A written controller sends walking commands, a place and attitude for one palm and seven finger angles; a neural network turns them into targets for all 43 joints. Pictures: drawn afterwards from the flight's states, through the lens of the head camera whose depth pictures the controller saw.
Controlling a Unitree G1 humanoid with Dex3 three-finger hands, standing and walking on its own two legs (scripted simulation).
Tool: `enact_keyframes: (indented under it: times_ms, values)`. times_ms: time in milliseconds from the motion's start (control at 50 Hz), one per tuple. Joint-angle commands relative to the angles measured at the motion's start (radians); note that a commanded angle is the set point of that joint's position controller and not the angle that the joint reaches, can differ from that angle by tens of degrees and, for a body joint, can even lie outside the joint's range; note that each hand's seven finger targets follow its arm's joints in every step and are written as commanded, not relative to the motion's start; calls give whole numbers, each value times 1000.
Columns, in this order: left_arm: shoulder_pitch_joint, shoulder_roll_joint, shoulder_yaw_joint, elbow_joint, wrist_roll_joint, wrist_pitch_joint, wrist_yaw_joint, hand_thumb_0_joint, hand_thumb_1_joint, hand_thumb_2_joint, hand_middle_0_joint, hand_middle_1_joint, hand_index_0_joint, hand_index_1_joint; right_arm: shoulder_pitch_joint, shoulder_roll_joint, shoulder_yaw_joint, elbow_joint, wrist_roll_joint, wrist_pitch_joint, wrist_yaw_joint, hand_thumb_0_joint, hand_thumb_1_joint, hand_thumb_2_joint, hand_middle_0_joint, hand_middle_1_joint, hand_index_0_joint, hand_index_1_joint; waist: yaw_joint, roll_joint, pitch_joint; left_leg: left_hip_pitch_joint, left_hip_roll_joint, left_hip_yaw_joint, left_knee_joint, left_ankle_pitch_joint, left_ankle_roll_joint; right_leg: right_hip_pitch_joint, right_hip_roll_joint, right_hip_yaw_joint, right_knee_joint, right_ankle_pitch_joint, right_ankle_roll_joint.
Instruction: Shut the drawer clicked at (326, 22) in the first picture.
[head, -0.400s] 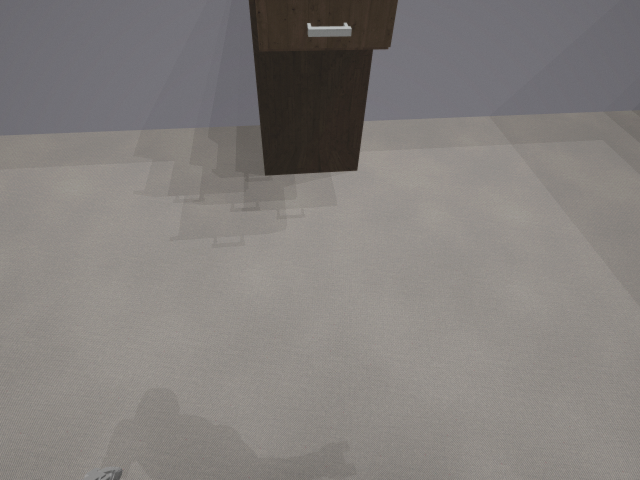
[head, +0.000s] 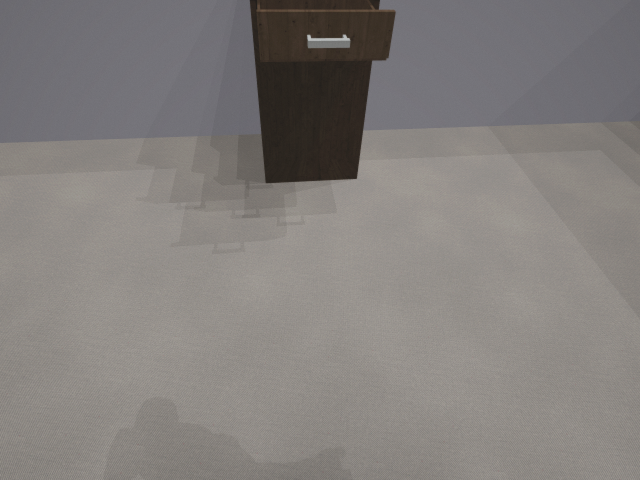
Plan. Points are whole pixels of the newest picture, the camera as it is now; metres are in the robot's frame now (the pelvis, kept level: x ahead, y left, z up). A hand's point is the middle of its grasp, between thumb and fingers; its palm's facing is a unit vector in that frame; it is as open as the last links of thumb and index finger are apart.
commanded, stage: stand and wait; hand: left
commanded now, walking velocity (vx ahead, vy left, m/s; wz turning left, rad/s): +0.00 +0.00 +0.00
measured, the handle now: (327, 40) +1.31 +0.05 +0.03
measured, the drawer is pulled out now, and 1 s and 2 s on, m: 0.29 0.29 0.29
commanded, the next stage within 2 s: look at it before walking up in 0.42 s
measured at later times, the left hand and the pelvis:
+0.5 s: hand out of the picture +0.06 +0.24 -0.15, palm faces -0.03 -0.94 -0.33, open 7.4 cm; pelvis -0.01 -0.01 +0.00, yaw +0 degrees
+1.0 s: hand out of the picture +0.06 +0.24 -0.16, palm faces -0.04 -0.94 -0.33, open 7.4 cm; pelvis -0.01 -0.01 +0.00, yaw +0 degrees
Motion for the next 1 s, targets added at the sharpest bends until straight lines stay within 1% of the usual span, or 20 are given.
enact_keyframes:
  times_ms: [0, 60, 100, 160, 240, 280, 340, 440, 560, 580, 640, 680, 720, 760, 780, 840, 860, 920, 940, 980]
  values:
    - [-51, 208, 45, -63, -5, -30, 13, 0, 900, 900, -200, -300, -200, -300, -51, -208, -47, -62, 4, -30, -13, 0, -900, -900, 200, 300, 200, 300, -1, 18, -65, 4, 119, -84, -76, 233, 33, 27, -99, 78, -69, 233, -47]
    - [-51, 210, 43, -50, -6, -29, 12, 0, 900, 900, -200, -300, -200, -300, -46, -212, -45, -47, 5, -29, -13, 0, -900, -900, 200, 300, 200, 300, -2, 27, -51, 1, 119, -85, -89, 203, 30, 22, -100, 83, -82, 206, -47]
    - [-46, 211, 44, -42, -6, -30, 12, 0, 900, 900, -200, -300, -200, -300, -42, -211, -43, -39, 5, -28, -12, 0, -900, -900, 200, 300, 200, 300, 0, 24, -55, 0, 119, -85, -92, 185, 29, 25, -102, 87, -91, 191, -48]
    - [-50, 213, 42, -30, -7, -30, 11, 0, 900, 900, -200, -300, -200, -300, -34, -214, -41, -26, 6, -27, -12, 0, -900, -900, 200, 300, 200, 300, -2, 18, -36, -9, 119, -87, -103, 161, 27, 16, -101, 93, -105, 164, -49]
    - [-48, 213, 41, -20, -7, -30, 10, 0, 900, 900, -200, -300, -200, -300, -25, -215, -40, -14, 6, -28, -11, 0, -900, -900, 200, 300, 200, 300, -1, 23, -41, -8, 122, -90, -113, 148, 27, 19, -100, 94, -111, 146, -47]
    - [-47, 215, 42, -17, -6, -31, 10, 0, 900, 900, -200, -300, -200, -300, -23, -215, -40, -9, 7, -27, -10, 0, -900, -900, 200, 300, 200, 300, -1, 11, -34, -9, 122, -91, -115, 144, 26, 15, -101, 95, -116, 140, -49]
    - [-48, 212, 42, -13, -7, -32, 10, 0, 900, 900, -200, -300, -200, -300, -16, -216, -39, -2, 6, -29, -11, 0, -900, -900, 200, 300, 200, 300, -1, 14, -37, -8, 123, -92, -119, 150, 25, 17, -101, 98, -118, 142, -49]
    - [-50, 212, 41, -9, -5, -30, 9, 0, 900, 900, -200, -300, -200, -300, -16, -213, -40, 3, 6, -28, -9, 0, -900, -900, 200, 300, 200, 300, -2, 12, -17, -13, 122, -94, -129, 117, 24, -5, -100, 104, -132, 97, -47]
    - [-52, 212, 40, -8, -5, -33, 9, 0, 900, 900, -200, -300, -200, -300, -18, -212, -40, 7, 6, -28, -8, 0, -900, -900, 200, 300, 200, 300, -2, 18, -20, -7, 123, -93, -128, 129, 21, -8, -100, 108, -137, 108, -48]
    - [-49, 212, 42, -8, -4, -34, 9, 0, 900, 900, -200, -300, -200, -300, -17, -212, -40, 4, 7, -28, -8, 0, -900, -900, 200, 300, 200, 300, -1, 8, -20, -5, 124, -93, -126, 129, 22, -8, -100, 109, -138, 109, -49]
    - [-48, 210, 41, -8, -5, -34, 8, 0, 900, 900, -200, -300, -200, -300, -18, -213, -40, 7, 6, -30, -9, 0, -900, -900, 200, 300, 200, 300, -1, 20, -26, 2, 126, -90, -129, 139, 22, -5, -100, 107, -137, 121, -48]
    - [-50, 212, 42, -9, -4, -34, 9, 0, 900, 900, -200, -300, -200, -300, -14, -212, -40, 6, 7, -29, -9, 0, -900, -900, 200, 300, 200, 300, -2, 11, -35, 2, 127, -91, -127, 152, 21, 5, -99, 104, -132, 140, -48]
    - [-49, 211, 41, -7, -5, -34, 8, 0, 900, 900, -200, -300, -200, -300, -20, -213, -39, 7, 6, -30, -9, 0, -900, -900, 200, 300, 200, 300, -2, 23, -30, 3, 127, -90, -130, 148, 21, 0, -98, 107, -133, 137, -47]
    - [-48, 211, 41, -7, -5, -33, 8, 0, 900, 900, -200, -300, -200, -300, -19, -212, -39, 8, 7, -29, -9, 0, -900, -900, 200, 300, 200, 300, -1, 17, -19, -4, 126, -92, -134, 136, 21, -2, -99, 106, -139, 120, -46]
    - [-45, 212, 41, -7, -4, -34, 8, 0, 900, 900, -200, -300, -200, -300, -19, -213, -40, 7, 7, -29, -8, 0, -900, -900, 200, 300, 200, 300, 0, 21, -33, 4, 125, -93, -130, 145, 21, 3, -99, 107, -137, 130, -48]
    - [-46, 210, 42, -6, -5, -35, 8, 0, 900, 900, -200, -300, -200, -300, -18, -212, -39, 10, 6, -30, -10, 0, -900, -900, 200, 300, 200, 300, -3, 17, -38, 11, 128, -91, -130, 158, 19, 6, -100, 107, -136, 150, -48]
    - [-48, 209, 41, -4, -5, -34, 8, 0, 900, 900, -200, -300, -200, -300, -18, -213, -39, 11, 7, -30, -9, 0, -900, -900, 200, 300, 200, 300, -2, 28, -34, 9, 128, -93, -133, 160, 20, 7, -98, 104, -134, 150, -46]
    - [-45, 209, 42, -3, -5, -33, 8, 0, 900, 900, -200, -300, -200, -300, -21, -214, -38, 10, 7, -30, -10, 0, -900, -900, 200, 300, 200, 300, -1, 22, -33, 12, 131, -91, -135, 162, 20, 9, -98, 101, -134, 158, -46]
    - [-45, 208, 40, -1, -5, -33, 7, 0, 900, 900, -200, -300, -200, -300, -23, -216, -38, 11, 7, -31, -10, 0, -900, -900, 200, 300, 200, 300, -1, 33, -33, 15, 130, -91, -137, 166, 21, 7, -97, 101, -132, 162, -45]
    - [-39, 209, 42, -2, -5, -34, 8, 0, 900, 900, -200, -300, -200, -300, -21, -215, -39, 10, 9, -32, -11, 0, -900, -900, 200, 300, 200, 300, -1, 23, -51, 26, 133, -90, -130, 196, 22, 22, -97, 97, -125, 196, -45]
